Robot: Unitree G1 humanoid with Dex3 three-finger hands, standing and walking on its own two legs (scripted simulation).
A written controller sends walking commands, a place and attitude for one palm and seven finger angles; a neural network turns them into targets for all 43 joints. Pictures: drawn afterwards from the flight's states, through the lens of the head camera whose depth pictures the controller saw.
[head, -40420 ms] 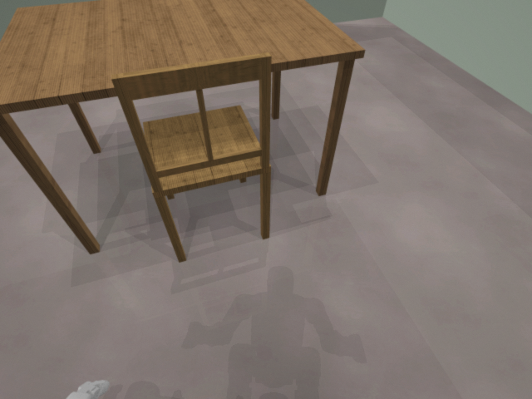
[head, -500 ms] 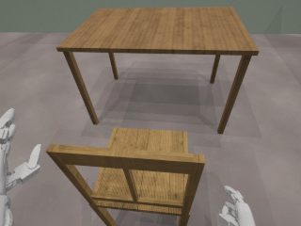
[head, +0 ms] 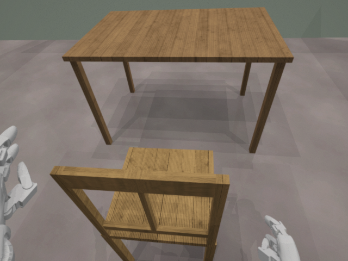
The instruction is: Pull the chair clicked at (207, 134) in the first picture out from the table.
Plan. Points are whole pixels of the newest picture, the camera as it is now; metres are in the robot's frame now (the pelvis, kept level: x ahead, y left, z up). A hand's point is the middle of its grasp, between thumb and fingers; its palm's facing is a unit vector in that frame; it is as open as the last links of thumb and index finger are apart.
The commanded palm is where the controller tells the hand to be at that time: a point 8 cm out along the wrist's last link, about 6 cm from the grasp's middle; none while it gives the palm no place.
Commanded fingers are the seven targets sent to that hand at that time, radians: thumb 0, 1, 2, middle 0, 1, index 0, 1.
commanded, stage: step back with the hand held close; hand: left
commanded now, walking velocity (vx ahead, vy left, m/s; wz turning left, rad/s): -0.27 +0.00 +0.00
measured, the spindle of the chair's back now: (148, 211) +0.28 +0.12 -0.11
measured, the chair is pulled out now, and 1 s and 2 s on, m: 0.63 0.63 0.63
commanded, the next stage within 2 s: stop stepping back and stand still in 1.52 s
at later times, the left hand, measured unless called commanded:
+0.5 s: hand (11, 214) +0.14 +0.28 +0.16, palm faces +0.42 -0.76 -0.51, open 7.4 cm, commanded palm +0.09 +0.31 +0.18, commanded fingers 0.00 0.90 0.90 -0.20 -0.30 -0.20 -0.30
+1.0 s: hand out of the picture +0.08 +0.30 +0.16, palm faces +0.48 -0.72 -0.50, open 7.4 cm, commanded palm +0.02 +0.33 +0.18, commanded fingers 0.00 0.90 0.90 -0.20 -0.30 -0.20 -0.30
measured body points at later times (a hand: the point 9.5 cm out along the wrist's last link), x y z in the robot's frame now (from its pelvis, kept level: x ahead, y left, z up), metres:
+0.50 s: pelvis -0.06 +0.02 +0.00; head -0.04 +0.01 +0.45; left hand +0.11 +0.32 +0.18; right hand +0.12 -0.22 -0.09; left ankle -0.03 +0.14 -0.74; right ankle -0.02 -0.13 -0.74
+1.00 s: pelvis -0.11 +0.02 -0.02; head -0.09 +0.04 +0.43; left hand +0.05 +0.34 +0.19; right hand +0.06 -0.20 -0.10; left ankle -0.03 +0.14 -0.74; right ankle -0.02 -0.12 -0.74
